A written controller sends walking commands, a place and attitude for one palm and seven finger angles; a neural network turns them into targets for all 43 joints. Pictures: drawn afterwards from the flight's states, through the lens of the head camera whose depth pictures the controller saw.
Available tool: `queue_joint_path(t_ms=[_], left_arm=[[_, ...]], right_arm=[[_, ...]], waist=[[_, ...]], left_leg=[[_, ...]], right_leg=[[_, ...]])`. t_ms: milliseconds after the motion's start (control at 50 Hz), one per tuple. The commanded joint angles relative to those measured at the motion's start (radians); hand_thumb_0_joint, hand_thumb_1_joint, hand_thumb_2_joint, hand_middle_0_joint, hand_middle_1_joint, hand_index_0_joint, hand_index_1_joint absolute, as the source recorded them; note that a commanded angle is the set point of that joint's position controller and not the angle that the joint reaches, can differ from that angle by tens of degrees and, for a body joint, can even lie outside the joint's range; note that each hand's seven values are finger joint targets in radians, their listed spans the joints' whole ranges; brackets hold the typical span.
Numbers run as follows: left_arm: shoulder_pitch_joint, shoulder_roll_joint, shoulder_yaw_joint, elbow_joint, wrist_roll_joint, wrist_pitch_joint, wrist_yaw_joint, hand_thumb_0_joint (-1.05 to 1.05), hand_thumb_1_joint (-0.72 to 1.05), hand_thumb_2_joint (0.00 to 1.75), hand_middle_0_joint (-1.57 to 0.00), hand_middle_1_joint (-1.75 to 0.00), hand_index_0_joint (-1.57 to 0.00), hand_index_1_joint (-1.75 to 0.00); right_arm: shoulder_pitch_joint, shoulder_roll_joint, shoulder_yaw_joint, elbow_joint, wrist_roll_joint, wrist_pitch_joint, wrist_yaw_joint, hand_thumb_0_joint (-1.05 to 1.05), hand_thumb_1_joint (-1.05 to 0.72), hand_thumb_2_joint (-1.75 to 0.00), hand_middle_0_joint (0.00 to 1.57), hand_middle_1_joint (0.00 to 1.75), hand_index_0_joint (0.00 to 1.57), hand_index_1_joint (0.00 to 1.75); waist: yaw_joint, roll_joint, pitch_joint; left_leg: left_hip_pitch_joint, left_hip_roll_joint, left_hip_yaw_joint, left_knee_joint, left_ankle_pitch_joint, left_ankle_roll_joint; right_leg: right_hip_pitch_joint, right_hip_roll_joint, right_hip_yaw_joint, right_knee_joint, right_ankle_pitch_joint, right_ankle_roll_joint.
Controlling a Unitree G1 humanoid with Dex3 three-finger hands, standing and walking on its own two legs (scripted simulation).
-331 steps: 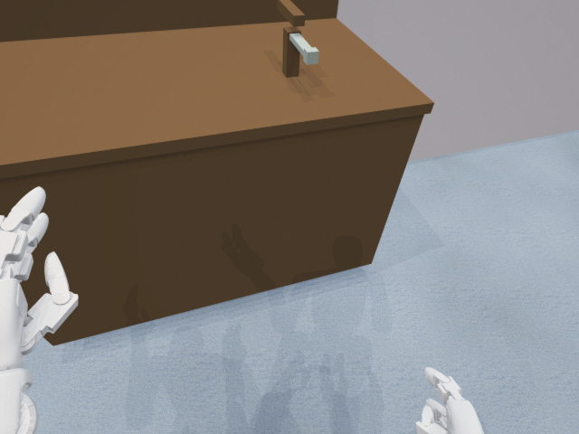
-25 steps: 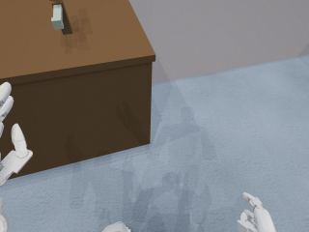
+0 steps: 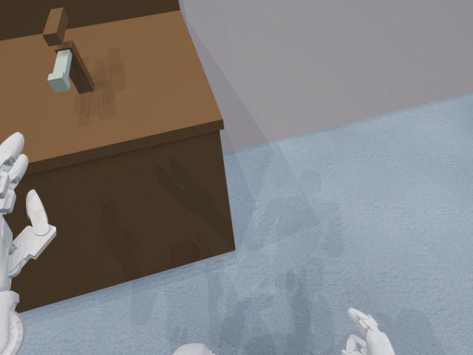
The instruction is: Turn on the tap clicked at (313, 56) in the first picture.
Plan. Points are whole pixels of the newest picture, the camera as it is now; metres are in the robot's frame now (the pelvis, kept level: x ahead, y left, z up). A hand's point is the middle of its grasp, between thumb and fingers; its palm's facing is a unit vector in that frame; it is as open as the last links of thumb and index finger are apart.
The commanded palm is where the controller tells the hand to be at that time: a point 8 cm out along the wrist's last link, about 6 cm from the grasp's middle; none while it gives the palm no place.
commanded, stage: take the last steps up to it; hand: left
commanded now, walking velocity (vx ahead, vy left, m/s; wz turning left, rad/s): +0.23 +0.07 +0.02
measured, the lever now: (59, 82) +0.56 +0.40 +0.16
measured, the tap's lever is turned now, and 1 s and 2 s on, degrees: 0 0 0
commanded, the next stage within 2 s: come to a stop and stand still in 0.42 s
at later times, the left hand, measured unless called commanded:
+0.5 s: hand (69, 159) +0.32 +0.25 +0.20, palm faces +0.41 -0.82 -0.40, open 7.4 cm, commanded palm +0.26 +0.29 +0.19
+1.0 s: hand (60, 156) +0.32 +0.26 +0.20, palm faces +0.44 -0.75 -0.50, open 7.4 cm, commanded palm +0.24 +0.29 +0.19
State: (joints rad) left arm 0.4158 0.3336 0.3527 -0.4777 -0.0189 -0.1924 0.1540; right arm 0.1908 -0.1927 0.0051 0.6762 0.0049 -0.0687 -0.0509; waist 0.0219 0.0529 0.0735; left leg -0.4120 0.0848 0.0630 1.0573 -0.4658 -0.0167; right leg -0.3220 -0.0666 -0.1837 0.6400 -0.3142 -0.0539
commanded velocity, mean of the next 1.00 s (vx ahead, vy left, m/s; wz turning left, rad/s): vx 0.05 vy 0.07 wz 0.02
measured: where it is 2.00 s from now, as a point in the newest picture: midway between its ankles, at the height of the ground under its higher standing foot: outside the picture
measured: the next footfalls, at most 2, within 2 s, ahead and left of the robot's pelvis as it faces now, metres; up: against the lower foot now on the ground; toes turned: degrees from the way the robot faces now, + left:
left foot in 0.28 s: +0.16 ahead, +0.12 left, +0.00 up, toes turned +8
right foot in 0.62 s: +0.18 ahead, -0.09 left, +0.00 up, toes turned +7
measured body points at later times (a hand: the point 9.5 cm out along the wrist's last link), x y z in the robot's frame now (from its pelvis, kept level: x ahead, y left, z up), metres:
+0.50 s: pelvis +0.10 +0.01 +0.01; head +0.13 +0.02 +0.46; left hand +0.29 +0.29 +0.22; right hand +0.27 -0.20 -0.08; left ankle +0.12 +0.12 -0.73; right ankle +0.08 -0.11 -0.68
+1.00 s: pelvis +0.09 +0.00 +0.00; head +0.14 +0.02 +0.45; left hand +0.30 +0.30 +0.22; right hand +0.28 -0.26 -0.06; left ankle +0.10 +0.12 -0.73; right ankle +0.14 -0.10 -0.73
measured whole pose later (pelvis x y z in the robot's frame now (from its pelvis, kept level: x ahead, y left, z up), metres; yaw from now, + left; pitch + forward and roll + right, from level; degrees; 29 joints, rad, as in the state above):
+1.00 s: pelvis +0.09 +0.00 +0.00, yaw +2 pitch +0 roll +1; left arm 0.31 0.51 0.43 -0.48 0.00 -0.26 0.13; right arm 0.19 -0.24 -0.07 0.57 0.00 -0.11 -0.06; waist 0.03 -0.06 0.10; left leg -0.29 0.02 0.06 0.58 -0.29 -0.01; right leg -0.35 -0.06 -0.14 0.59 -0.24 -0.03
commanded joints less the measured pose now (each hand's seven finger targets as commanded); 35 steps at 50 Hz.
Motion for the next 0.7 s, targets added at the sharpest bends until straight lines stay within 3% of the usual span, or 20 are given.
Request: queue_joint_path(t_ms=[0,60,140,160,220,240,260,280,300,320,380,420,480,520,560,580,620,640,660,680], left_arm=[[0.015,0.222,0.159,-0.186,-0.001,-0.087,0.018,0.00,0.90,0.90,-0.20,-0.30,-0.20,-0.30],[0.014,0.213,0.153,-0.232,-0.004,-0.107,0.020,0.00,0.90,0.90,-0.20,-0.30,-0.20,-0.30],[0.074,0.216,0.169,-0.273,-0.012,-0.110,0.036,0.00,0.90,0.90,-0.20,-0.30,-0.20,-0.30],[0.071,0.211,0.160,-0.285,-0.013,-0.107,0.039,0.00,0.90,0.90,-0.20,-0.30,-0.20,-0.30],[0.037,0.208,0.152,-0.289,-0.017,-0.099,0.045,0.00,0.90,0.90,-0.20,-0.30,-0.20,-0.30],[0.014,0.208,0.144,-0.288,-0.016,-0.102,0.044,0.00,0.90,0.90,-0.20,-0.30,-0.20,-0.30],[0.006,0.206,0.137,-0.286,-0.017,-0.106,0.042,0.00,0.90,0.90,-0.20,-0.30,-0.20,-0.30],[-0.018,0.197,0.126,-0.300,-0.019,-0.113,0.040,0.00,0.90,0.90,-0.20,-0.30,-0.20,-0.30],[-0.017,0.213,0.133,-0.256,-0.012,-0.116,0.038,0.00,0.90,0.90,-0.20,-0.30,-0.20,-0.30],[-0.039,0.247,0.150,-0.245,-0.009,-0.114,0.034,0.00,0.90,0.90,-0.20,-0.30,-0.20,-0.30],[-0.056,0.211,0.117,-0.311,-0.003,-0.108,0.022,0.00,0.90,0.90,-0.20,-0.30,-0.20,-0.30],[0.034,0.182,0.106,-0.308,-0.013,-0.094,0.015,0.00,0.90,0.90,-0.20,-0.30,-0.20,-0.30],[0.076,0.182,0.114,-0.284,-0.022,-0.080,0.013,0.00,0.90,0.90,-0.20,-0.30,-0.20,-0.30],[0.075,0.186,0.126,-0.245,-0.026,-0.069,0.017,0.00,0.90,0.90,-0.20,-0.30,-0.20,-0.30],[0.041,0.196,0.136,-0.219,-0.024,-0.059,0.020,0.00,0.90,0.90,-0.20,-0.30,-0.20,-0.30],[0.017,0.197,0.129,-0.204,-0.020,-0.059,0.021,0.00,0.90,0.90,-0.20,-0.30,-0.20,-0.30],[-0.021,0.216,0.126,-0.170,-0.016,-0.051,0.026,0.00,0.90,0.90,-0.20,-0.30,-0.20,-0.30],[-0.039,0.196,0.115,-0.134,-0.022,-0.044,0.019,0.00,0.90,0.90,-0.20,-0.30,-0.20,-0.30],[-0.073,0.196,0.096,-0.155,-0.020,-0.036,0.013,0.00,0.90,0.90,-0.20,-0.30,-0.20,-0.30],[-0.053,0.215,0.117,-0.147,-0.020,-0.036,0.019,0.00,0.90,0.90,-0.20,-0.30,-0.20,-0.30]], right_arm=[[-0.100,-0.088,-0.034,-0.166,-0.004,-0.037,-0.013,0.00,-0.90,-0.90,0.20,0.30,0.20,0.30],[-0.096,-0.088,-0.041,-0.186,-0.003,-0.024,-0.012,0.00,-0.90,-0.90,0.20,0.30,0.20,0.30],[-0.079,-0.086,-0.053,-0.230,-0.007,-0.036,-0.010,0.00,-0.90,-0.90,0.20,0.30,0.20,0.30],[-0.072,-0.094,-0.059,-0.234,-0.005,-0.040,-0.013,0.00,-0.90,-0.90,0.20,0.30,0.20,0.30],[-0.042,-0.101,-0.067,-0.240,-0.007,-0.037,-0.019,0.00,-0.90,-0.90,0.20,0.30,0.20,0.30],[-0.029,-0.112,-0.073,-0.241,-0.005,-0.034,-0.023,0.00,-0.90,-0.90,0.20,0.30,0.20,0.30],[-0.025,-0.135,-0.081,-0.246,0.001,-0.033,-0.028,0.00,-0.90,-0.90,0.20,0.30,0.20,0.30],[-0.029,-0.147,-0.082,-0.251,0.005,-0.035,-0.024,0.00,-0.90,-0.90,0.20,0.30,0.20,0.30],[-0.033,-0.132,-0.074,-0.260,0.006,-0.040,-0.017,0.00,-0.90,-0.90,0.20,0.30,0.20,0.30],[-0.059,-0.120,-0.055,-0.246,-0.012,-0.048,-0.022,0.00,-0.90,-0.90,0.20,0.30,0.20,0.30],[-0.041,-0.125,-0.067,-0.214,0.006,-0.064,-0.008,0.00,-0.90,-0.90,0.20,0.30,0.20,0.30],[-0.028,-0.128,-0.066,-0.216,0.006,-0.071,0.002,0.00,-0.90,-0.90,0.20,0.30,0.20,0.30],[-0.035,-0.123,-0.051,-0.217,0.006,-0.073,0.001,0.00,-0.90,-0.90,0.20,0.30,0.20,0.30],[-0.033,-0.116,-0.042,-0.214,0.005,-0.069,-0.007,0.00,-0.90,-0.90,0.20,0.30,0.20,0.30],[-0.051,-0.112,-0.034,-0.216,0.007,-0.064,-0.015,0.00,-0.90,-0.90,0.20,0.30,0.20,0.30],[-0.050,-0.106,-0.032,-0.209,0.008,-0.062,-0.017,0.00,-0.90,-0.90,0.20,0.30,0.20,0.30],[-0.045,-0.078,-0.019,-0.214,0.003,-0.060,-0.014,0.00,-0.90,-0.90,0.20,0.30,0.20,0.30],[-0.046,-0.081,-0.020,-0.205,0.004,-0.068,-0.011,0.00,-0.90,-0.90,0.20,0.30,0.20,0.30],[-0.066,-0.097,-0.035,-0.208,0.010,-0.062,-0.006,0.00,-0.90,-0.90,0.20,0.30,0.20,0.30],[-0.072,-0.092,-0.032,-0.199,0.010,-0.060,-0.010,0.00,-0.90,-0.90,0.20,0.30,0.20,0.30]], waist=[[-0.015,-0.175,-0.142],[-0.028,-0.178,-0.172],[0.008,-0.179,-0.183],[0.001,-0.168,-0.193],[-0.017,-0.115,-0.205],[-0.028,-0.072,-0.210],[-0.036,0.073,-0.208],[-0.028,0.242,-0.218],[-0.023,0.224,-0.194],[-0.031,0.250,-0.163],[-0.023,0.173,-0.165],[-0.020,0.161,-0.191],[-0.026,0.166,-0.190],[-0.026,0.120,-0.191],[-0.018,0.063,-0.202],[-0.025,0.005,-0.203],[-0.043,-0.211,-0.205],[-0.031,-0.251,-0.194],[-0.027,-0.307,-0.181],[-0.024,-0.277,-0.161]], left_leg=[[-0.249,0.014,-0.044,0.134,0.075,-0.021],[-0.137,0.010,0.012,-0.096,0.139,-0.015],[-0.038,-0.026,0.090,-0.352,0.172,0.005],[0.001,-0.030,0.089,-0.406,0.182,0.009],[0.171,-0.060,0.122,-0.576,0.319,0.010],[0.249,-0.042,0.093,-0.617,0.344,0.021],[0.343,0.056,-0.052,-0.650,0.390,0.071],[0.447,0.239,-0.313,-0.684,0.545,0.167],[0.408,0.315,-0.446,-0.741,0.551,0.241],[0.348,0.328,-0.468,-0.772,0.490,0.256],[0.353,0.234,-0.237,-0.708,0.559,0.216],[0.300,0.184,-0.148,-0.702,0.602,0.187],[0.241,0.172,-0.098,-0.707,0.558,0.164],[0.226,0.174,-0.091,-0.677,0.534,0.142],[0.205,0.148,-0.040,-0.590,0.469,0.090],[0.161,0.113,-0.018,-0.528,0.393,0.062],[0.024,-0.047,0.038,-0.342,0.107,-0.013],[0.024,-0.063,-0.007,-0.250,-0.015,-0.019],[0.006,-0.062,-0.038,-0.136,-0.052,-0.019],[-0.013,-0.051,-0.069,-0.082,-0.040,-0.017]], right_leg=[[0.270,-0.283,0.330,-0.312,0.416,-0.104],[0.257,-0.241,0.185,-0.291,0.555,-0.078],[0.289,-0.232,0.188,-0.273,0.552,-0.092],[0.290,-0.240,0.194,-0.257,0.533,-0.088],[0.233,-0.185,0.157,-0.170,0.388,-0.043],[0.185,-0.162,0.146,-0.091,0.332,-0.022],[0.054,-0.101,0.116,0.051,0.190,0.018],[-0.130,0.004,0.069,0.235,-0.182,0.058],[-0.201,0.042,0.116,0.397,-0.350,0.055],[-0.234,0.008,0.157,0.482,-0.313,0.055],[-0.245,-0.012,0.138,0.396,-0.179,0.071],[-0.148,0.005,0.100,0.280,-0.109,0.074],[-0.046,0.033,0.048,0.125,-0.066,0.084],[0.028,0.052,0.032,-0.016,-0.037,0.088],[0.135,0.044,0.042,-0.184,0.093,0.086],[0.200,0.001,0.100,-0.238,0.222,0.075],[0.253,-0.235,0.400,-0.259,0.692,-0.027],[0.212,-0.280,0.409,-0.284,0.721,-0.056],[0.182,-0.307,0.464,-0.296,0.690,-0.073],[0.178,-0.319,0.442,-0.288,0.700,-0.086]])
